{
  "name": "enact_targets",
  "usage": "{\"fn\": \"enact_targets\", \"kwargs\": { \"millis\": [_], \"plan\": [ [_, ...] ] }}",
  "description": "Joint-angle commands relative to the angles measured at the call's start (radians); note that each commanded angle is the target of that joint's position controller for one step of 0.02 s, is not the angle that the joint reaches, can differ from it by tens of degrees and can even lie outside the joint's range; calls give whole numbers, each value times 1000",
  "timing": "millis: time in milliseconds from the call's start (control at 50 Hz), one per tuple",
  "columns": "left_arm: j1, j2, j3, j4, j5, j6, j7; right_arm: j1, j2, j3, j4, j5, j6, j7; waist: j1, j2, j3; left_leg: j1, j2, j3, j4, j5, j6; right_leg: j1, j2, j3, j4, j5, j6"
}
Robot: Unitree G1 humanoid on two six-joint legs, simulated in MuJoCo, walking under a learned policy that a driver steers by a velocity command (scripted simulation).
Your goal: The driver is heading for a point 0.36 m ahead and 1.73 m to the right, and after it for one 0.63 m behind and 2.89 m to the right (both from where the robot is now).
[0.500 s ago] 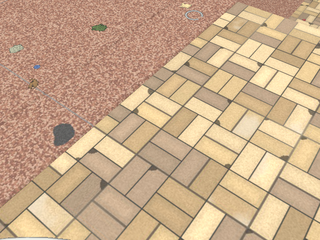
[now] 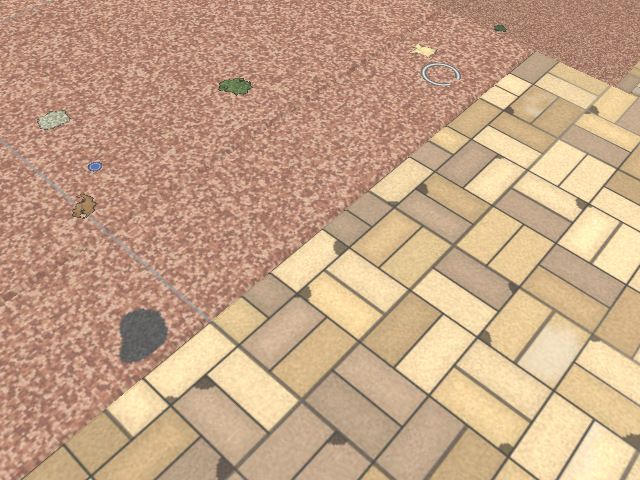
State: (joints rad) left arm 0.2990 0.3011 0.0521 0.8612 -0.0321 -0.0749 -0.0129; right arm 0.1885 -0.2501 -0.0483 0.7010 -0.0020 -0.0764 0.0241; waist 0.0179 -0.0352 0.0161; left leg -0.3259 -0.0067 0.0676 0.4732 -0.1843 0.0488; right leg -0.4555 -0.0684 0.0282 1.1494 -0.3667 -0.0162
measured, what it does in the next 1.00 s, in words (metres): walks ahead, turning right: right foot, then left foot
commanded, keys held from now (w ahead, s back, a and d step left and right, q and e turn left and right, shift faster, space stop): w+e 1.00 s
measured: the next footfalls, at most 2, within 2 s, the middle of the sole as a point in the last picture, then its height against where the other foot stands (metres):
right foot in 0.40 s outside the picture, level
left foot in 0.88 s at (359, 384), level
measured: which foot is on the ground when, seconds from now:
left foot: down 0.00-0.42, up 0.44-0.86, down 0.88-1.00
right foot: up 0.00-0.38, down 0.40-0.90, up 0.92-1.00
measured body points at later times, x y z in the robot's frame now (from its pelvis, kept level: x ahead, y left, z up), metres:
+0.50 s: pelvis +0.27 -0.07 -0.02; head +0.31 -0.08 +0.43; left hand +0.50 +0.14 -0.11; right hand +0.27 -0.36 -0.14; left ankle +0.14 +0.11 -0.63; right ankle +0.32 -0.16 -0.74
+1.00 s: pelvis +0.55 -0.11 -0.01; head +0.57 -0.12 +0.44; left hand +0.77 +0.08 -0.12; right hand +0.55 -0.43 -0.09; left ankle +0.66 -0.05 -0.74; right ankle +0.39 -0.17 -0.65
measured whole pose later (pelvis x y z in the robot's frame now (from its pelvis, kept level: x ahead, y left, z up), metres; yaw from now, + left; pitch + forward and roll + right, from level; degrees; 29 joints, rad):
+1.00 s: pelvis +0.55 -0.11 -0.01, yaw -34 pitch +2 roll +1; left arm 0.33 0.30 0.07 0.70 -0.03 -0.02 0.01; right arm 0.15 -0.26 -0.06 0.71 -0.01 -0.11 0.01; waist 0.02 -0.04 0.01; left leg -0.37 -0.02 0.02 0.52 -0.18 0.02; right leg -0.40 0.04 0.11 1.17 -0.43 -0.02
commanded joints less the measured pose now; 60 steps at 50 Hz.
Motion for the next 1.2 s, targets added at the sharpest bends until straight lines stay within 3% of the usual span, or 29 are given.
{"fn": "enact_targets", "kwargs": {
  "millis": [20, 80, 180, 300, 360, 380, 400, 420, 440, 460, 480, 500, 520, 540, 620, 700, 760, 820, 860, 880, 900, 920, 940, 960, 980, 1000, 1060, 1120, 1200],
  "plan": [
    [21, 62, 23, -58, 2, 17, 5, 26, -100, -34, -20, -8, -33, 1, -5, 150, -42, 164, 259, -232, -312, 97, 162, -181, -74, 62, 16, 122, 10],
    [-20, 46, 26, -76, 4, 31, 10, 41, -115, -43, 15, -21, -48, -11, 0, 106, -3, 163, 257, -119, -342, 219, 159, -244, -63, 98, -56, 237, 29],
    [-153, 16, 16, -120, 14, 23, -14, 68, -144, -49, 52, -13, -42, -32, -42, 87, 36, 215, 237, 30, -355, 261, 118, -245, -39, 43, -334, 467, 20],
    [-310, 6, 4, -217, 13, 22, -52, 153, -185, -64, 107, 11, -3, -42, -95, 74, 85, 420, 302, 92, -272, 389, 97, -303, -19, -49, -496, 345, -35],
    [-236, 49, 26, -233, 11, 28, -60, 124, -227, -74, 101, 18, 20, -53, -28, 132, -1, 455, 298, 134, -76, 864, 62, -124, 72, -142, -501, 189, -93],
    [-124, 87, 47, -212, 8, 30, -57, 112, -237, -76, 98, 19, 29, -57, 37, 137, -64, 431, 281, 149, 80, 967, 46, 23, 116, -161, -522, 172, -121],
    [37, 147, 81, -174, 8, 33, -42, 100, -232, -71, 92, 23, 30, -61, 124, 108, -147, 312, 237, 169, 309, 882, 9, 282, 144, -134, -599, 243, -161],
    [140, 246, 106, -153, 8, 43, -17, 138, -150, -43, 67, -12, 15, -58, 122, -86, -236, 17, 164, 162, 641, 278, -36, 584, -60, 179, -596, 325, -231],
    [92, 295, 105, -186, 10, 28, -22, 201, -59, -8, 17, -9, -24, -40, 28, -242, -381, -359, -56, -39, 950, -414, -82, 858, -275, 786, -774, 134, -450],
    [115, 201, 81, -190, 14, 21, -27, 68, -161, -30, 4, 27, -59, -23, 110, -83, -369, -467, 2, -186, 980, -364, -56, 854, -259, 750, -849, 94, -392],
    [79, 159, 70, -186, 15, 13, -25, 3, -169, -30, -22, 48, -73, -18, 96, -53, -232, -504, 42, -170, 922, -278, -33, 732, -224, 595, -849, 147, -349],
    [12, 135, 61, -196, 12, 9, -25, -2, -153, -27, -14, 30, -77, -25, 41, 48, -142, -457, 88, -164, 826, -209, -31, 570, -177, 478, -851, 248, -312],
    [-46, 100, 51, -212, 15, 8, -20, 1, -165, -36, -6, 5, -70, -32, 6, 46, -100, -390, 115, -159, 744, -172, -40, 450, -142, 396, -863, 347, -294],
    [-72, 90, 45, -229, 27, 8, -16, 21, -166, -41, -4, -2, -56, -30, -23, 22, -85, -327, 128, -163, 714, -147, -49, 368, -119, 361, -886, 401, -291],
    [-53, 131, 57, -227, 21, 4, 6, -12, -118, -30, -27, -16, -22, -34, -35, 11, -47, -299, 112, -123, 521, -44, -109, 228, -73, 257, -924, 523, -289],
    [-2, 143, 61, -212, 10, 17, 23, -165, -84, -11, -61, -10, -29, -24, 27, -37, -29, -225, 50, -109, 200, 217, -122, 186, -6, 202, -897, 401, -221],
    [46, 148, 64, -195, 5, 26, 25, -233, -106, -15, -83, 7, -40, -11, 56, -56, -26, -180, 17, -123, 90, 258, -114, 222, -33, 268, -860, 313, -204],
    [51, 140, 64, -192, 5, 33, 30, -217, -149, -33, -88, 12, -54, 0, 33, -82, -29, -138, 11, -151, 24, 165, -80, 301, -70, 367, -778, 266, -182],
    [22, 120, 59, -203, 9, 37, 30, -102, -171, -51, -60, 10, -64, -5, -35, -102, -60, 15, 5, -128, -31, 128, -39, 295, -41, 381, -683, 307, -149],
    [16, 71, 41, -215, 16, 34, 27, 11, -206, -66, -45, -6, -69, -11, -90, -66, -154, 216, 86, -188, -20, 113, 9, 236, 12, 330, -509, 302, -114],
    [96, 7, 21, -240, 13, 28, 26, 145, -287, -85, -32, -28, -67, -20, -96, 131, -308, 573, 308, -493, -37, 4, 125, -31, 134, 200, -176, 68, -45],
    [157, 30, 15, -256, -5, 22, 28, 199, -284, -88, 0, -11, -53, -9, -76, 383, -358, 680, 440, -866, -146, -266, 215, -273, 147, 145, 56, -242, -16],
    [111, 123, 37, -237, -11, 25, 28, 149, -196, -65, -20, 2, -48, -10, -94, 243, -225, 579, 411, -799, -183, -407, 182, -351, 85, 168, 155, -168, -7],
    [25, 144, 44, -250, -1, 31, 27, 106, -159, -53, -28, 1, -37, -15, -99, 162, -125, 458, 371, -642, -186, -337, 143, -356, 51, 127, 172, -88, -2],
    [-14, 132, 45, -260, 10, 35, 25, 62, -139, -44, -26, -5, -31, -16, -79, 119, -58, 340, 327, -523, -207, -215, 129, -326, 21, 111, 136, -25, 1],
    [-27, 120, 49, -266, 13, 38, 21, 35, -117, -36, -20, -9, -30, -18, -58, 130, -25, 266, 292, -437, -231, -127, 119, -294, -8, 111, 92, 17, 1],
    [-17, 67, 42, -272, 3, 55, 11, 25, -121, -38, 2, -6, -41, -20, -33, 156, -5, 183, 258, -275, -293, 10, 127, -244, -38, 79, 37, 75, 10],
    [-66, 51, 35, -291, 10, 59, 12, 41, -157, -50, 31, -8, -45, -22, -37, 114, 3, 214, 275, -182, -317, 134, 147, -297, -50, 82, -60, 167, 29],
    [-156, 34, 26, -305, 9, 47, -9, 49, -182, -54, 56, -4, -31, -27, -68, 102, 19, 258, 249, -36, -314, 229, 118, -271, -42, 35, -278, 352, 26]
  ]
}}
Keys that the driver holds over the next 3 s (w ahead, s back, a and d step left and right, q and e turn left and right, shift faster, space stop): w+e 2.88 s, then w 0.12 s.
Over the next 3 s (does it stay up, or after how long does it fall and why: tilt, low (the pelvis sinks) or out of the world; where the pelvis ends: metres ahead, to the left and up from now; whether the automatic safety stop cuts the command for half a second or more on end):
stays up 0.98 -1.09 -0.01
